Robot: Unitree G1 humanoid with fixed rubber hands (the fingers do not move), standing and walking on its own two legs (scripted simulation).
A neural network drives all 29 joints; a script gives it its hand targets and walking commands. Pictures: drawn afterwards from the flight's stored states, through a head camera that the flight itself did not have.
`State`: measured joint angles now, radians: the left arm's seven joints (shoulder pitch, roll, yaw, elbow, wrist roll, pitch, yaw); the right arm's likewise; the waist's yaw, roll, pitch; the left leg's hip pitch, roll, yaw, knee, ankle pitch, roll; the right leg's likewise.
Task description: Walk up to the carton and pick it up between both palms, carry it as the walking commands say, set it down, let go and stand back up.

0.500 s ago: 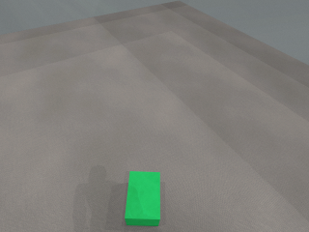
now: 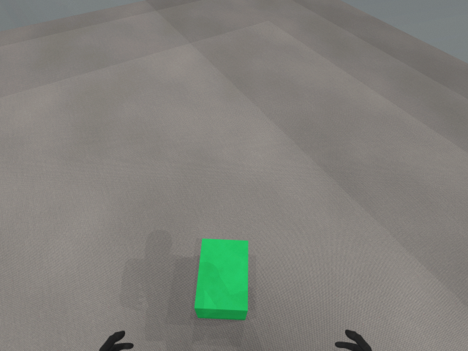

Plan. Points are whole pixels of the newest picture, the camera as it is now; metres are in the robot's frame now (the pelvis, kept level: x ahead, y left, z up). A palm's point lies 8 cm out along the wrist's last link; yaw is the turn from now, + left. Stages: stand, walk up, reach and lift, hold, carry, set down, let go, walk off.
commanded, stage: reach and lift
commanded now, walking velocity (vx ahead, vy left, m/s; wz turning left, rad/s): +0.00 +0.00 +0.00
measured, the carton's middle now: (223, 278) +0.44 +0.02 -0.67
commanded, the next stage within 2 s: none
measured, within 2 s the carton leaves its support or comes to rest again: neither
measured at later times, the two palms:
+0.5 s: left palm (126, 334) +0.19 +0.20 -0.15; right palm (347, 327) +0.19 -0.22 -0.14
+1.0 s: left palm (147, 271) +0.31 +0.19 -0.17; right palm (317, 266) +0.32 -0.20 -0.17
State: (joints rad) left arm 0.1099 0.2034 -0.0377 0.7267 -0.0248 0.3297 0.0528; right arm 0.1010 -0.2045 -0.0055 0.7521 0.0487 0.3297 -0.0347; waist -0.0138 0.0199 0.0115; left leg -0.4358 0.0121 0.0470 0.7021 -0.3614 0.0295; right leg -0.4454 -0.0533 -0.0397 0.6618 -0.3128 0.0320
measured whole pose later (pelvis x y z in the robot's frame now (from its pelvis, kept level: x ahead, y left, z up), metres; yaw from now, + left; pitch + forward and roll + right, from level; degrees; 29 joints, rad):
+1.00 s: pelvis -0.07 -0.02 -0.08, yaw +2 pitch +26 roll -1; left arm -0.69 0.18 0.17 0.74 0.02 0.39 0.03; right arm -0.67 -0.13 -0.23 0.74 0.01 0.38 -0.07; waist -0.01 0.00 0.02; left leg -1.18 -0.01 -0.03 1.09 -0.36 0.00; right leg -1.17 -0.01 0.02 1.05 -0.33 0.04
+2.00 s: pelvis -0.08 -0.03 -0.18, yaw +1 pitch +49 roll +0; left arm -1.23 0.28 0.35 0.91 0.06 0.13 0.03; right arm -1.17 -0.13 -0.38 0.79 -0.05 0.16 -0.13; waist -0.02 -0.01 0.00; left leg -1.84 -0.03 -0.05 1.43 -0.41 -0.04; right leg -1.86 0.04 0.06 1.41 -0.40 0.04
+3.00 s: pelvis -0.11 -0.02 -0.38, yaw -1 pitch +34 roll -1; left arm -1.58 0.42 0.02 1.22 -0.22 0.06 0.10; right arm -1.56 -0.32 -0.10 1.18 0.22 0.05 -0.15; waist 0.00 -0.01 0.52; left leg -2.21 -0.04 -0.05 2.20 -0.59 -0.03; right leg -2.21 0.04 0.03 2.17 -0.56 0.06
